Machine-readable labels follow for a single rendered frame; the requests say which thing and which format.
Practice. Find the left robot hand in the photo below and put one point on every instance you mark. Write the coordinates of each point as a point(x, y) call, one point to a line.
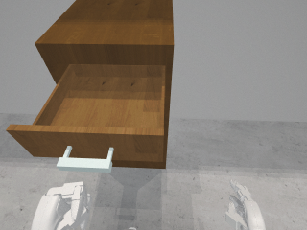
point(69, 202)

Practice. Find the right robot hand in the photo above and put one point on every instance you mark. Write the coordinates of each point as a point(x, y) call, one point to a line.
point(248, 216)

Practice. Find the drawer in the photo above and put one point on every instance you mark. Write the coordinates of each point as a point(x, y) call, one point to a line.
point(95, 107)

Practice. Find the handle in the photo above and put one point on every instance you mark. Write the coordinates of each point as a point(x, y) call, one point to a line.
point(94, 165)

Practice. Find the cabinet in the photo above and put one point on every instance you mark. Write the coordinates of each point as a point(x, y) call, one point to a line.
point(114, 32)

